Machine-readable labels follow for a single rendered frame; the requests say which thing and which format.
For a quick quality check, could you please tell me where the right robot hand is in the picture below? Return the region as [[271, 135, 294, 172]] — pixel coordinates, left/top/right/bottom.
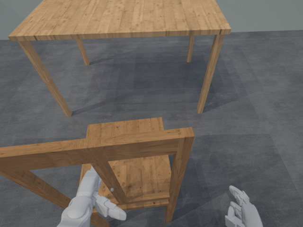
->
[[225, 185, 263, 227]]

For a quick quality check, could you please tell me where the table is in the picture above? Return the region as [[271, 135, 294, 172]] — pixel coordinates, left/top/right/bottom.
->
[[8, 0, 231, 116]]

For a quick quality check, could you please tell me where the robot left forearm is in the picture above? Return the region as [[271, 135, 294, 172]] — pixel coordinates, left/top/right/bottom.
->
[[57, 196, 93, 227]]

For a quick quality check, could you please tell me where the left robot hand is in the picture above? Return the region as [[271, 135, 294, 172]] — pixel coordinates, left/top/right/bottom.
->
[[76, 166, 126, 220]]

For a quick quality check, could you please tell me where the chair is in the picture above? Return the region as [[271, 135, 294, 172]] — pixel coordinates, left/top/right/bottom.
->
[[0, 117, 195, 227]]

